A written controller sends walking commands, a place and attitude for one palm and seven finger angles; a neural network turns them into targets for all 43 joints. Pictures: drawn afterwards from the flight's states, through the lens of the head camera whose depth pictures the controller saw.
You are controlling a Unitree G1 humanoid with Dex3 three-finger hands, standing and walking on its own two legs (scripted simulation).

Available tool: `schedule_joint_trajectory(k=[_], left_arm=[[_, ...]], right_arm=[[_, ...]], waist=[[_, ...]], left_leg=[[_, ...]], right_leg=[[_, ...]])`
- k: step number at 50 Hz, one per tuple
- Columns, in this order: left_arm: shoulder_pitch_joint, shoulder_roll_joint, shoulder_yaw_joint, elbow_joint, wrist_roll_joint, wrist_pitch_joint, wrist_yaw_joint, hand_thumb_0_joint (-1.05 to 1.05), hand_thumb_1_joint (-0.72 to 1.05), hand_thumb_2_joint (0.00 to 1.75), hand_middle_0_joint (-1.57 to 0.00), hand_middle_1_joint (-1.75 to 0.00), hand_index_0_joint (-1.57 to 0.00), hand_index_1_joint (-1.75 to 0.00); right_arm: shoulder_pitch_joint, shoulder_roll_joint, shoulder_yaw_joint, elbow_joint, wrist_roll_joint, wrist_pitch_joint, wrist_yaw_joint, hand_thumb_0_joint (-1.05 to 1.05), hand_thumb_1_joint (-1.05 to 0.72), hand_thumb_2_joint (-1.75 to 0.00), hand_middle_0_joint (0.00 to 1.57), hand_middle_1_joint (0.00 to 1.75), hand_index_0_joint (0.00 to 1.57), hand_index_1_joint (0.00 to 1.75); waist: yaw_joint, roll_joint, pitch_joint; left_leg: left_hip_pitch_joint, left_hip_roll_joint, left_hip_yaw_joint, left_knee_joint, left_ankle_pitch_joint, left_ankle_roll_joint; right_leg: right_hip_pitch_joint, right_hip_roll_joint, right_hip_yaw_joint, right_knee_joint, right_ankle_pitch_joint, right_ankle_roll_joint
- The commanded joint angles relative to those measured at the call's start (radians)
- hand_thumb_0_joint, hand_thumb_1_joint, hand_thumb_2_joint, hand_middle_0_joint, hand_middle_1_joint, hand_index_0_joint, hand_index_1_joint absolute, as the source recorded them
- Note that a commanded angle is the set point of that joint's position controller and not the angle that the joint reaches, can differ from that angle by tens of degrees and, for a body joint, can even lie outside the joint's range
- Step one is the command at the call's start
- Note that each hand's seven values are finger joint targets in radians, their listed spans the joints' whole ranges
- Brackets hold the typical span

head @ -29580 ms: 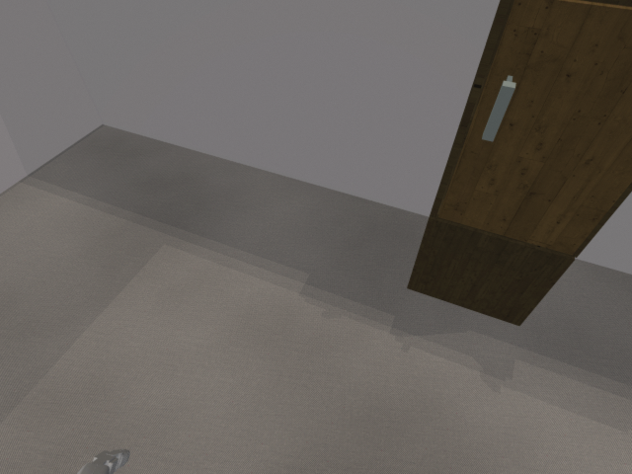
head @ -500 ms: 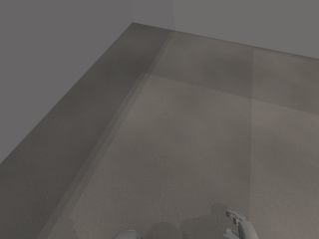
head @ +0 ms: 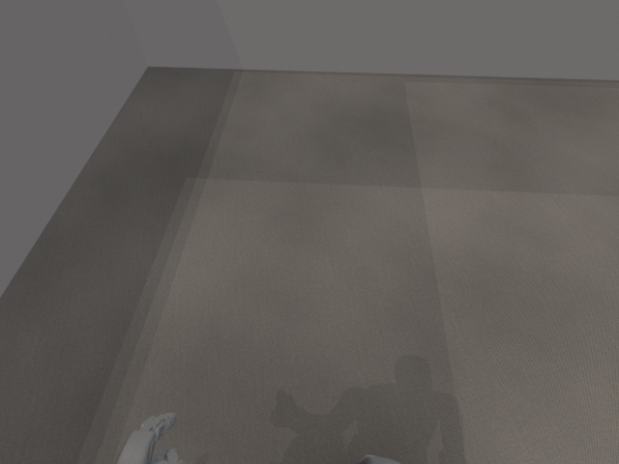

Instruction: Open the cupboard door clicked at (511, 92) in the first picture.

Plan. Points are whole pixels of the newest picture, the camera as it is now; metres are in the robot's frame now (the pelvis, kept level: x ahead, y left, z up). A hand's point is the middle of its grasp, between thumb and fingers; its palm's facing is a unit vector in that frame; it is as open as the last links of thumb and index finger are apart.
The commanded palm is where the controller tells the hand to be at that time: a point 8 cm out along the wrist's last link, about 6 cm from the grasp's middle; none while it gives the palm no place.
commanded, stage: walk to a spot facing it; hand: left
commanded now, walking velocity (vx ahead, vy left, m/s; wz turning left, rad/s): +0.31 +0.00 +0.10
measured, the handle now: out of the picture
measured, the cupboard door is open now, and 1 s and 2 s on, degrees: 47 47 47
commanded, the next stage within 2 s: turn to face it in 0.14 s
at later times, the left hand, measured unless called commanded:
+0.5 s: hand (175, 456) +0.16 +0.21 -0.18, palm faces +0.20 -0.96 -0.17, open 7.4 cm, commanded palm none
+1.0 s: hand (195, 393) +0.24 +0.19 -0.15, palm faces +0.44 -0.87 -0.24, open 7.4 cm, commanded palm none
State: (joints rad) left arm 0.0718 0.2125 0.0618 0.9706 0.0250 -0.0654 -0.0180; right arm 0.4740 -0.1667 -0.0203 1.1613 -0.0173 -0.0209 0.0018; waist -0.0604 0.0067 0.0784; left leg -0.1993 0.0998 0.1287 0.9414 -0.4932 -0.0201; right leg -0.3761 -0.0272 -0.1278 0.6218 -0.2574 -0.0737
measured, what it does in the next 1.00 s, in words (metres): walks ahead, turning left: left foot, then right foot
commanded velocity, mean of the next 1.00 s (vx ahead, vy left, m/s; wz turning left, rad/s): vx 0.05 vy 0.00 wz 0.52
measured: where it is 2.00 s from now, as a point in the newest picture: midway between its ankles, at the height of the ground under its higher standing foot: (327, 419)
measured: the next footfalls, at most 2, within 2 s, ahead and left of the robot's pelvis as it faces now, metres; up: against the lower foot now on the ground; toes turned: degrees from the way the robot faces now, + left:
left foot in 0.36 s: +0.28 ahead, +0.13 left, +0.00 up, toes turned +13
right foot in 0.76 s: +0.32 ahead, -0.13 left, +0.00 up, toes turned +15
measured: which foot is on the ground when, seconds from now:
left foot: up 0.00-0.34, down 0.36-0.76, up 0.78-1.00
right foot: down 0.00-0.38, up 0.40-0.74, down 0.76-1.00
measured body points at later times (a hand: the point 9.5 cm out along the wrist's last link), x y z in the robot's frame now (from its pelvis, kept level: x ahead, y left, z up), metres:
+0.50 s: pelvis +0.19 +0.03 +0.00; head +0.23 +0.06 +0.45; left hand +0.15 +0.26 -0.17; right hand +0.31 -0.21 -0.13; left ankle +0.24 +0.13 -0.72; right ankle +0.12 -0.11 -0.64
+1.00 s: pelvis +0.26 -0.02 +0.01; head +0.30 +0.00 +0.46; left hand +0.22 +0.23 -0.13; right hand +0.45 -0.23 -0.12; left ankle +0.21 +0.09 -0.67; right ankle +0.28 -0.14 -0.72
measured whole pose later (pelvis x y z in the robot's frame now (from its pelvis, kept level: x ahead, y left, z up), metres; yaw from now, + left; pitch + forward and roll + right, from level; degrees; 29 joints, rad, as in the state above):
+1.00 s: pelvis +0.26 -0.02 +0.01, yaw +27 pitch +1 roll +2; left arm 0.20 0.20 0.04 0.89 0.03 0.01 0.02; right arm 0.16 -0.26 -0.08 0.93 -0.02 0.08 0.03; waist -0.02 -0.04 0.08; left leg -0.46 0.03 0.08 0.91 -0.44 -0.06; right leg -0.22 -0.13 -0.18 0.53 -0.32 0.02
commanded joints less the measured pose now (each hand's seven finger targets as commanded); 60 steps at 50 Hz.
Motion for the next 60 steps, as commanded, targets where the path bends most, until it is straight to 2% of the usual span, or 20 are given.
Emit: schedule_joint_trajectory(k=[1,4,13,16,17,18,19,21,25,33,36,38,40,43,48,52,53,55,57,60], left_arm=[[0.261,0.13,0.023,0.047,-0.019,0.005,0.029,0.0,0.9,0.9,-0.2,-0.3,-0.2,-0.3],[0.189,0.073,0.003,0.034,-0.01,-0.011,0.026,0.0,0.9,0.9,-0.2,-0.3,-0.2,-0.3],[0.258,0.076,-0.003,0.097,-0.005,-0.027,0.027,0.0,0.9,0.9,-0.2,-0.3,-0.2,-0.3],[0.254,0.094,0.0,0.098,-0.007,-0.015,0.035,0.0,0.9,0.9,-0.2,-0.3,-0.2,-0.3],[0.256,0.104,0.003,0.084,-0.013,-0.008,0.035,0.0,0.9,0.9,-0.2,-0.3,-0.2,-0.3],[0.309,0.07,0.003,0.062,-0.026,0.0,0.033,0.0,0.9,0.9,-0.2,-0.3,-0.2,-0.3],[0.283,0.06,-0.008,0.034,-0.032,0.002,0.033,0.0,0.9,0.9,-0.2,-0.3,-0.2,-0.3],[0.165,0.06,-0.001,-0.015,-0.017,0.022,0.039,0.0,0.9,0.9,-0.2,-0.3,-0.2,-0.3],[0.209,0.036,0.012,-0.001,-0.01,0.066,0.026,0.0,0.9,0.9,-0.2,-0.3,-0.2,-0.3],[0.131,0.054,0.022,-0.084,-0.01,0.083,0.03,0.0,0.9,0.9,-0.2,-0.3,-0.2,-0.3],[0.221,0.096,0.034,-0.08,-0.009,0.068,0.035,0.0,0.9,0.9,-0.2,-0.3,-0.2,-0.3],[0.249,0.257,0.064,-0.098,0.012,0.055,0.048,0.0,0.9,0.9,-0.2,-0.3,-0.2,-0.3],[0.146,0.213,0.039,-0.132,0.004,0.057,0.05,0.0,0.9,0.9,-0.2,-0.3,-0.2,-0.3],[0.09,0.147,0.021,-0.148,-0.001,0.056,0.051,0.0,0.9,0.9,-0.2,-0.3,-0.2,-0.3],[0.198,0.193,0.034,-0.116,0.005,0.052,0.048,0.0,0.9,0.9,-0.2,-0.3,-0.2,-0.3],[0.193,0.224,0.044,-0.116,-0.003,0.053,0.04,0.0,0.9,0.9,-0.2,-0.3,-0.2,-0.3],[0.168,0.218,0.043,-0.124,-0.011,0.054,0.038,0.0,0.9,0.9,-0.2,-0.3,-0.2,-0.3],[0.099,0.104,0.012,-0.197,-0.019,0.067,0.031,0.0,0.9,0.9,-0.2,-0.3,-0.2,-0.3],[0.034,0.131,0.017,-0.209,-0.007,0.085,0.041,0.0,0.9,0.9,-0.2,-0.3,-0.2,-0.3],[0.08,0.127,0.025,-0.153,-0.007,0.1,0.03,0.0,0.9,0.9,-0.2,-0.3,-0.2,-0.3]], right_arm=[[-0.145,-0.083,-0.03,-0.14,0.009,-0.04,-0.01,0.0,-0.9,-0.9,0.2,0.3,0.2,0.3],[-0.065,-0.018,-0.023,-0.104,-0.003,-0.003,-0.001,0.0,-0.9,-0.9,0.2,0.3,0.2,0.3],[-0.264,-0.019,-0.027,-0.182,0.0,-0.013,0.023,0.0,-0.9,-0.9,0.2,0.3,0.2,0.3],[-0.183,-0.072,-0.032,-0.161,-0.005,-0.016,0.015,0.0,-0.9,-0.9,0.2,0.3,0.2,0.3],[-0.071,-0.127,-0.042,-0.14,-0.011,-0.02,0.009,0.0,-0.9,-0.9,0.2,0.3,0.2,0.3],[0.01,-0.225,-0.057,-0.135,-0.021,-0.024,-0.003,0.0,-0.9,-0.9,0.2,0.3,0.2,0.3],[0.054,-0.28,-0.065,-0.132,-0.009,-0.016,-0.017,0.0,-0.9,-0.9,0.2,0.3,0.2,0.3],[-0.067,-0.257,-0.063,-0.171,-0.006,-0.009,-0.029,0.0,-0.9,-0.9,0.2,0.3,0.2,0.3],[-0.235,-0.21,-0.045,-0.227,-0.005,-0.009,-0.034,0.0,-0.9,-0.9,0.2,0.3,0.2,0.3],[-0.282,-0.24,-0.084,-0.269,-0.014,0.033,-0.016,0.0,-0.9,-0.9,0.2,0.3,0.2,0.3],[-0.335,-0.232,-0.095,-0.3,-0.001,0.043,-0.01,0.0,-0.9,-0.9,0.2,0.3,0.2,0.3],[-0.35,-0.121,-0.08,-0.343,0.007,0.04,0.0,0.0,-0.9,-0.9,0.2,0.3,0.2,0.3],[-0.313,-0.152,-0.086,-0.336,0.001,0.051,0.015,0.0,-0.9,-0.9,0.2,0.3,0.2,0.3],[-0.323,-0.135,-0.078,-0.31,0.001,0.071,0.024,0.0,-0.9,-0.9,0.2,0.3,0.2,0.3],[-0.405,-0.099,-0.054,-0.334,0.007,0.061,0.032,0.0,-0.9,-0.9,0.2,0.3,0.2,0.3],[-0.342,-0.14,-0.056,-0.335,0.006,0.048,0.027,0.0,-0.9,-0.9,0.2,0.3,0.2,0.3],[-0.26,-0.179,-0.066,-0.316,0.002,0.041,0.025,0.0,-0.9,-0.9,0.2,0.3,0.2,0.3],[-0.114,-0.376,-0.115,-0.291,-0.002,0.035,0.006,0.0,-0.9,-0.9,0.2,0.3,0.2,0.3],[-0.137,-0.342,-0.1,-0.287,-0.005,0.037,-0.006,0.0,-0.9,-0.9,0.2,0.3,0.2,0.3],[-0.295,-0.284,-0.084,-0.327,-0.006,0.036,-0.018,0.0,-0.9,-0.9,0.2,0.3,0.2,0.3]], waist=[[0.111,-0.114,-0.097],[0.031,-0.113,-0.033],[0.055,-0.123,0.006],[0.007,-0.062,-0.045],[-0.036,0.026,-0.143],[-0.043,0.235,-0.255],[-0.058,0.317,-0.312],[-0.018,0.128,-0.171],[0.069,0.128,-0.133],[0.055,0.133,-0.127],[0.11,0.078,-0.138],[0.142,-0.386,-0.133],[0.074,-0.219,-0.109],[0.043,-0.247,-0.074],[0.1,-0.194,-0.095],[0.068,-0.192,-0.154],[0.019,-0.131,-0.203],[-0.058,0.325,-0.27],[-0.041,0.145,-0.208],[0.033,0.172,-0.119]], left_leg=[[-0.439,0.071,-0.111,0.25,0.085,-0.006],[-0.301,0.06,-0.074,0.097,0.163,-0.02],[-0.303,0.003,-0.029,-0.252,0.303,0.006],[-0.118,-0.05,-0.002,-0.382,0.38,0.028],[0.064,-0.031,-0.046,-0.421,0.601,0.056],[0.282,0.192,-0.338,-0.423,0.93,0.168],[0.351,0.353,-0.556,-0.491,1.193,0.296],[0.154,0.322,-0.506,-0.538,0.942,0.289],[-0.069,0.171,-0.318,-0.603,0.692,0.177],[-0.153,0.123,-0.415,-0.624,0.303,0.169],[-0.271,0.044,-0.383,-0.501,0.278,0.107],[-0.486,-0.167,-0.111,-0.038,-0.104,-0.026],[-0.427,-0.088,-0.159,0.236,-0.038,-0.016],[-0.417,-0.05,-0.109,0.252,0.055,-0.047],[-0.323,-0.076,-0.013,-0.104,0.055,-0.049],[-0.132,-0.109,0.019,-0.373,0.186,-0.02],[0.022,-0.087,-0.01,-0.487,0.345,-0.004],[0.287,0.34,-0.571,-0.536,1.074,0.247],[0.175,0.306,-0.471,-0.538,0.849,0.266],[0.021,0.172,-0.369,-0.58,0.628,0.184]], right_leg=[[0.393,-0.326,0.319,-0.336,0.41,-0.137],[0.165,-0.266,0.163,-0.416,0.312,-0.105],[0.289,-0.258,0.067,-0.37,0.446,-0.067],[0.305,-0.233,-0.013,-0.144,0.66,-0.009],[0.246,-0.191,-0.059,0.05,0.587,0.037],[0.028,-0.07,-0.092,0.305,0.163,0.104],[-0.097,0.016,-0.001,0.567,-0.405,0.115],[-0.201,-0.044,0.114,0.664,-0.323,0.116],[-0.091,-0.055,0.123,0.527,-0.154,0.143],[0.032,0.0,0.085,0.151,-0.142,0.143],[0.267,-0.002,0.096,-0.156,0.012,0.135],[0.34,-0.453,0.524,-0.406,0.026,-0.023],[0.19,-0.416,0.364,-0.352,0.109,-0.078],[0.198,-0.299,0.146,-0.285,0.356,-0.027],[0.334,-0.308,0.06,-0.187,0.622,-0.019],[0.319,-0.306,0.004,-0.038,0.667,0.024],[0.243,-0.295,-0.03,0.087,0.591,0.063],[-0.222,-0.078,0.002,0.495,-0.423,0.176],[-0.243,-0.101,0.121,0.572,-0.351,0.155],[-0.194,-0.086,0.141,0.537,-0.189,0.159]])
